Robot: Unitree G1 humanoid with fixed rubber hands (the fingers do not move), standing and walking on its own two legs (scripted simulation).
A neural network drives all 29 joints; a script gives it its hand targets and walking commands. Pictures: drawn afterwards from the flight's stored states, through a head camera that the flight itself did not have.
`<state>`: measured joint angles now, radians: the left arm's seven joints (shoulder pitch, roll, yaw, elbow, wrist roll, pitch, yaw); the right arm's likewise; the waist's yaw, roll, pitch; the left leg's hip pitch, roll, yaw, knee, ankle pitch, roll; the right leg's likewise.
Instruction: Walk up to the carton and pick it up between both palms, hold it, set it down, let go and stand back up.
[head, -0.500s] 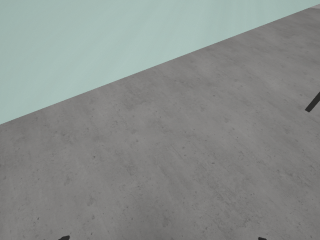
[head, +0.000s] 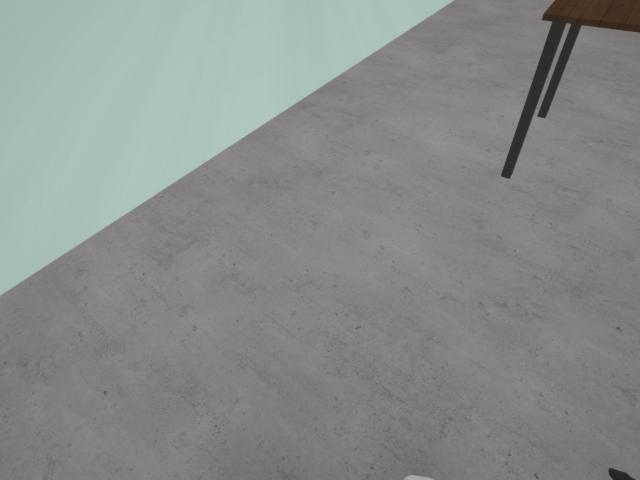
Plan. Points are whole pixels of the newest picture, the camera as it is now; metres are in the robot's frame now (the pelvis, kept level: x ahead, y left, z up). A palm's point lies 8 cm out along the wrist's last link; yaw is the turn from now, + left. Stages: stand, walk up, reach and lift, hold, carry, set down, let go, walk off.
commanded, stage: walk up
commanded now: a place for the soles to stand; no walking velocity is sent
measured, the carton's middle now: out of the picture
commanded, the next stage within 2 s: none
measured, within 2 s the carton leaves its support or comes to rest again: neither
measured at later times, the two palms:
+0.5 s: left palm (216, 360) +0.31 +0.21 -0.11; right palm out of the picture +0.23 -0.41 -0.06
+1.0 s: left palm (353, 210) +0.63 -0.02 -0.08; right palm out of the picture +0.22 -0.51 -0.11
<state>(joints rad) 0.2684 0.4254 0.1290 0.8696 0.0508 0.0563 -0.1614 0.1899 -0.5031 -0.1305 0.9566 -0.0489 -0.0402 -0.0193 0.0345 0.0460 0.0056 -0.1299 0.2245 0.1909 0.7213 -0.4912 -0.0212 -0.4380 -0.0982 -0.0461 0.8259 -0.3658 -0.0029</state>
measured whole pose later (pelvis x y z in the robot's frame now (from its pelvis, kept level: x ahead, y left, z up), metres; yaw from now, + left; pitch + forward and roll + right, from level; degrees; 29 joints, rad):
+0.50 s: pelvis +0.20 -0.07 +0.01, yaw -15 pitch -2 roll +2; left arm 0.33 0.37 0.06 0.80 0.01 0.01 -0.07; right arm 0.18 -0.40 -0.07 0.86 -0.03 -0.10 -0.02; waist 0.04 -0.08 0.10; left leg -0.39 -0.04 0.13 0.60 -0.18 0.08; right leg -0.19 0.11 0.12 0.91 -0.46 -0.02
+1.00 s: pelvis +0.38 -0.21 +0.00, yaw -28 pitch -1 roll +1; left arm 0.15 0.36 0.06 0.81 0.04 0.01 -0.13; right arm 0.34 -0.44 -0.07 0.91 -0.01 -0.09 0.00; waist -0.06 0.04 0.13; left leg -0.05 0.20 0.25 0.73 -0.48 -0.03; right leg -0.48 -0.03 -0.05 0.70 -0.20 -0.02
